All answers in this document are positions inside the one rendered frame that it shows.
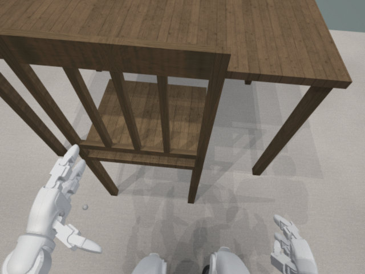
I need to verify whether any table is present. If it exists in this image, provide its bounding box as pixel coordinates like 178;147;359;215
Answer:
0;0;352;176

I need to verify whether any left robot thigh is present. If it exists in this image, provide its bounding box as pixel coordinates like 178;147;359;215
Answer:
131;256;167;274

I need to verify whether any robot right hand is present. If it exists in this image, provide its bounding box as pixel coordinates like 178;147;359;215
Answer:
270;214;319;274

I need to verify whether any left robot forearm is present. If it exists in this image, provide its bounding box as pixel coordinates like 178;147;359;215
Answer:
1;233;56;274

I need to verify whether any right robot thigh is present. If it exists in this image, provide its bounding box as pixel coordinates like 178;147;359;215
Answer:
209;251;250;274

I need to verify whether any robot thigh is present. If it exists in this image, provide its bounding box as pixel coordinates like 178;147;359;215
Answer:
131;256;167;274
209;251;250;274

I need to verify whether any chair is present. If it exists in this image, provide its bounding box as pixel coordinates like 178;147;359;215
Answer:
0;28;231;204

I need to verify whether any robot left hand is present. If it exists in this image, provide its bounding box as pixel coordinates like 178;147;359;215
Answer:
26;144;103;253

